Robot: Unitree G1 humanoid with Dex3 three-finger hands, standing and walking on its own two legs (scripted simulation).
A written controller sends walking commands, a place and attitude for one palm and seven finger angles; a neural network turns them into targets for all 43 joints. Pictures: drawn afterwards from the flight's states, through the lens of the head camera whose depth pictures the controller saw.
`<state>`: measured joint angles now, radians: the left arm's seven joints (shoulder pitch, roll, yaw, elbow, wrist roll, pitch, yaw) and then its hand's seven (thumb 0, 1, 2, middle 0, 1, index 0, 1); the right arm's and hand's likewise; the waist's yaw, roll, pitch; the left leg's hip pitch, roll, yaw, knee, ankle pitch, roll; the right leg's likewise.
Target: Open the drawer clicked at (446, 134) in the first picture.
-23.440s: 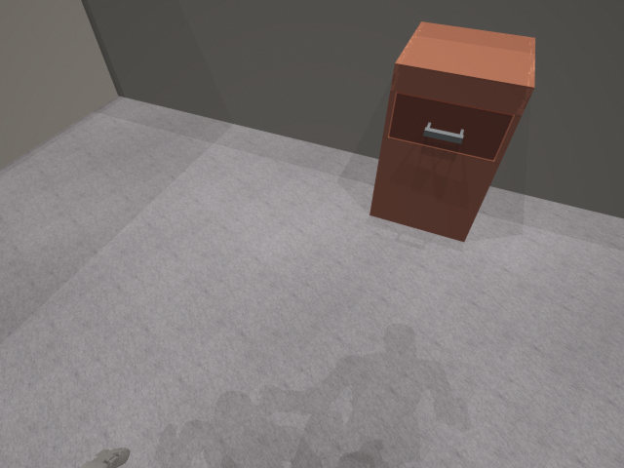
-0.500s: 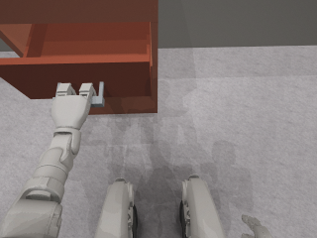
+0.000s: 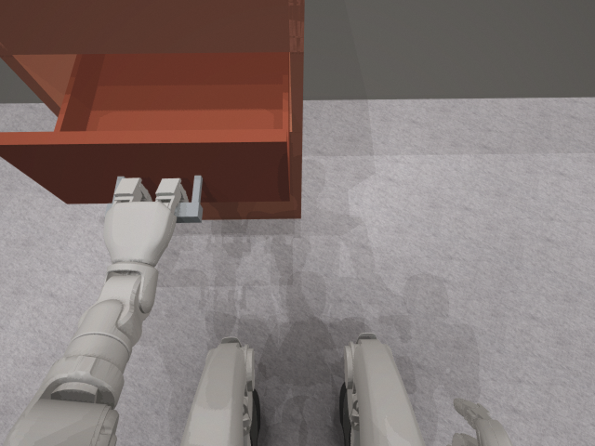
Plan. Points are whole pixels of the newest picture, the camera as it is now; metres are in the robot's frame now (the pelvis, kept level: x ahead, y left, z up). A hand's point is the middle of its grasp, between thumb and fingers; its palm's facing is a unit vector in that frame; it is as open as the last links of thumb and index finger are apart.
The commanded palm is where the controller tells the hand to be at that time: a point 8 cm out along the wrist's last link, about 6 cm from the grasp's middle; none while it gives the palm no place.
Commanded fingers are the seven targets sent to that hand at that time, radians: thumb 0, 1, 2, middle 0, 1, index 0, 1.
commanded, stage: pull the drawer open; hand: left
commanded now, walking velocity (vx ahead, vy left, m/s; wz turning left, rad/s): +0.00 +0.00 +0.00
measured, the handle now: (157, 198) +0.46 +0.21 -0.05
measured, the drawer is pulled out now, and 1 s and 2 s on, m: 0.15 0.22 0.29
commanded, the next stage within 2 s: none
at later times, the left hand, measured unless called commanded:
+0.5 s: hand (155, 255) +0.37 +0.21 -0.08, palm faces +0.00 -0.04 -1.00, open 5.5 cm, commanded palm +0.34 +0.23 -0.03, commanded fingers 0.00 0.90 0.90 -0.40 -1.35 -0.40 -1.35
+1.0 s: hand (151, 282) +0.34 +0.21 -0.07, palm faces -0.01 -0.04 -1.00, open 5.5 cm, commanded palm +0.31 +0.22 -0.03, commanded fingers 0.00 0.90 0.90 -0.40 -1.35 -0.40 -1.35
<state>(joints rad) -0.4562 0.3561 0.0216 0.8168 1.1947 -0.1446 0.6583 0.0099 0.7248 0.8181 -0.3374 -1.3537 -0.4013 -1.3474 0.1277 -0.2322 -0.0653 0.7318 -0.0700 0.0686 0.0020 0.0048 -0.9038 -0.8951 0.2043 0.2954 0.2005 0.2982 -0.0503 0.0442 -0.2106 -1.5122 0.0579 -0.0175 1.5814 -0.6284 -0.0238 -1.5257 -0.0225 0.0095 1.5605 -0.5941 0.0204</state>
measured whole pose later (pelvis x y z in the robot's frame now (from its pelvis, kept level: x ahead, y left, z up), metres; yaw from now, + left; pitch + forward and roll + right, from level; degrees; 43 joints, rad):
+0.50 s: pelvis +0.00 +0.00 +0.00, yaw +0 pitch +31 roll +0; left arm -0.36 0.33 0.00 0.75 1.20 -0.14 0.68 0.01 0.72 0.82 -0.34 -1.35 -0.40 -1.35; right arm 0.11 -0.23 -0.07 0.73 -0.07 0.06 -0.01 0.01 -0.90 -0.90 0.20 0.30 0.20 0.30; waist -0.03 0.04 -0.21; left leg -1.49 0.05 -0.02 1.57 -0.62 -0.03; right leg -1.51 -0.02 0.01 1.55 -0.59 0.02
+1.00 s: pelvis +0.00 +0.00 +0.01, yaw +0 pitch +30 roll +0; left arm -0.21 0.31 -0.03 0.64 1.20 -0.12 0.70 0.00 0.72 0.82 -0.34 -1.35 -0.41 -1.35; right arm 0.08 -0.23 -0.07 0.71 -0.07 0.06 -0.01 0.01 -0.90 -0.90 0.20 0.30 0.20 0.30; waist -0.01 0.03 -0.22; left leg -1.46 0.05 -0.02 1.56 -0.62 -0.03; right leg -1.48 -0.02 0.01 1.55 -0.60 0.01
